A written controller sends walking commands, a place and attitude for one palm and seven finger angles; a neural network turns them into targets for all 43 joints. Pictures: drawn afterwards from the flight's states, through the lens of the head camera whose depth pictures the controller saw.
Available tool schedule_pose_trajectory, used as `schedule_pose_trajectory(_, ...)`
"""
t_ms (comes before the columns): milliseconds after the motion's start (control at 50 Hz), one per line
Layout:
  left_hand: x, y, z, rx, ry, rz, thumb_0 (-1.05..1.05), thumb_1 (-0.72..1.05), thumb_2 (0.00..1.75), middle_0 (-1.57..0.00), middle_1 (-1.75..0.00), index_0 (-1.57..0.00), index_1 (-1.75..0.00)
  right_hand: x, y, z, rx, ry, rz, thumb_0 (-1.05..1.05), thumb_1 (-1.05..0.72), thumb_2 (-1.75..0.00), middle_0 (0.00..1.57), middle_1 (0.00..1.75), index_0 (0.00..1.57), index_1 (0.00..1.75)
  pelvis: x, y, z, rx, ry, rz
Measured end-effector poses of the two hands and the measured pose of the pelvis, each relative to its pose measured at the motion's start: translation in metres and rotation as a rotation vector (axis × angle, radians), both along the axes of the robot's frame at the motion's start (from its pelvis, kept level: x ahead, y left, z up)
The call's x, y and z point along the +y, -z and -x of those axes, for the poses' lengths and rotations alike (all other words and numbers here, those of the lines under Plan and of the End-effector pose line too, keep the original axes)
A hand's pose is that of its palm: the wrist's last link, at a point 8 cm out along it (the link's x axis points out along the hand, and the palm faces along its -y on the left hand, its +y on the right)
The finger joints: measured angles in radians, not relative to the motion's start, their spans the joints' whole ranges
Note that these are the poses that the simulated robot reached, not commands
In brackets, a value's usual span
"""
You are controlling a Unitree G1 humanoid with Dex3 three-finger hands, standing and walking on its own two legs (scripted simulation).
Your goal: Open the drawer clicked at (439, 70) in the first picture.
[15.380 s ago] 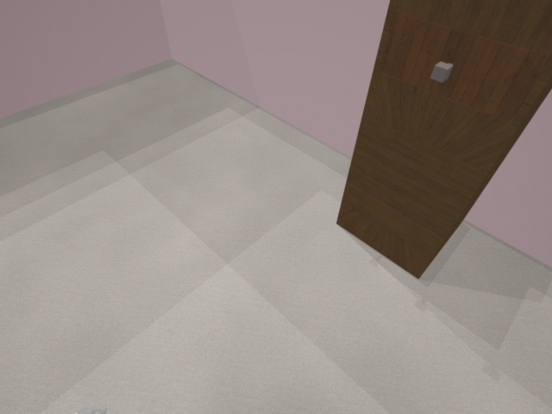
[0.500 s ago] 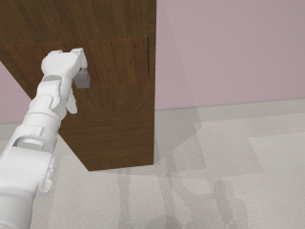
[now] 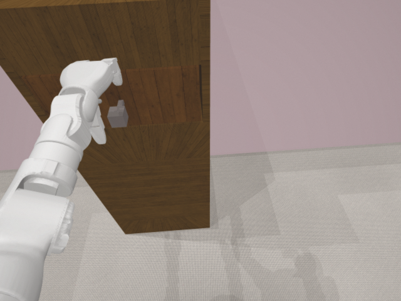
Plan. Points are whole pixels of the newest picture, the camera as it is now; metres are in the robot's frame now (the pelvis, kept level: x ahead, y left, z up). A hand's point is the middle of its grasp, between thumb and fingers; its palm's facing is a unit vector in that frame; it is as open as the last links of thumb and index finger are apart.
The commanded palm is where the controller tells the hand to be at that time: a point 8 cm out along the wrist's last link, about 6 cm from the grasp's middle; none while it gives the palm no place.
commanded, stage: re-aim the fingers above the handle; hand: left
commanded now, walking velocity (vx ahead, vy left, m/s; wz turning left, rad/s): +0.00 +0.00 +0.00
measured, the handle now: (119, 111) +0.52 +0.19 +0.09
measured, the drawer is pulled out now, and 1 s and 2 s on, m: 0.00 0.00 0.00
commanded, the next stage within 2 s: none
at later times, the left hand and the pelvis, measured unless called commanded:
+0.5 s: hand (100, 105) +0.47 +0.20 +0.16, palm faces -0.03 -0.04 -1.00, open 13.9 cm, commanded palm +0.45 +0.21 +0.22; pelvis +0.00 -0.01 +0.00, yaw +0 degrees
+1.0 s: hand (97, 100) +0.48 +0.21 +0.16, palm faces -0.01 -0.04 -1.00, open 13.7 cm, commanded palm +0.46 +0.22 +0.22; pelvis +0.00 +0.00 +0.00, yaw +0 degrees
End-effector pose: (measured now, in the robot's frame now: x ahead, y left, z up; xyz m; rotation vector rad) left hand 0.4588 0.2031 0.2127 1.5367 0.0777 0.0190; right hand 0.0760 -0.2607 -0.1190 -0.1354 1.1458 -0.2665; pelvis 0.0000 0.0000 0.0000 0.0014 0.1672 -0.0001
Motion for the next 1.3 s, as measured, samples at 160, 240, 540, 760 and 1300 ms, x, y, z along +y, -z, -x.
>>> schedule_pose_trajectory(160,-0.008,0.006,0.004,-0.035,0.06,0.006,0.0,-0.49,0.3,-0.32,-1.2,-0.32,-1.2,-0.007,0.002,0.002,0.026,-0.009,0.004,0.0,-0.91,-0.9,0.2,0.3,0.2,0.3,-0.004,0.001,-0.001,0.005,-0.005,-0.001)
schedule_pose_trajectory(240,-0.007,0.004,0.003,-0.062,0.033,0.01,0.0,-0.49,0.3,-0.32,-1.2,-0.32,-1.2,-0.008,0.005,0.006,0.043,-0.003,-0.004,0.0,-0.91,-0.9,0.2,0.3,0.2,0.3,-0.005,0.001,-0.002,0.007,-0.003,-0.002)
schedule_pose_trajectory(540,-0.002,0.005,0.011,-0.009,0.022,0.007,0.0,-0.49,0.3,-0.32,-1.2,-0.32,-1.2,-0.008,0.003,0.007,0.031,0.009,-0.007,0.01,-0.91,-0.9,0.2,0.3,0.2,0.3,-0.007,-0.001,0.0,-0.014,-0.001,-0.003)
schedule_pose_trajectory(760,0.004,0.002,0.004,-0.038,0.006,0.002,0.0,-0.49,0.3,-0.32,-1.2,-0.32,-1.2,-0.008,0.003,0.013,0.035,0.005,0.01,0.0,-0.91,-0.9,0.2,0.3,0.2,0.3,-0.004,0.001,0.004,0.005,-0.007,0.002)
schedule_pose_trajectory(1300,-0.021,0.006,0.001,-0.091,0.055,0.031,0.0,-0.49,0.3,-0.35,-1.22,-0.32,-1.2,0.007,0.008,0.031,0.057,0.03,-0.018,0.0,-0.91,-0.9,0.2,0.3,0.2,0.3,0.006,0.002,0.006,0.012,0.01,0.005)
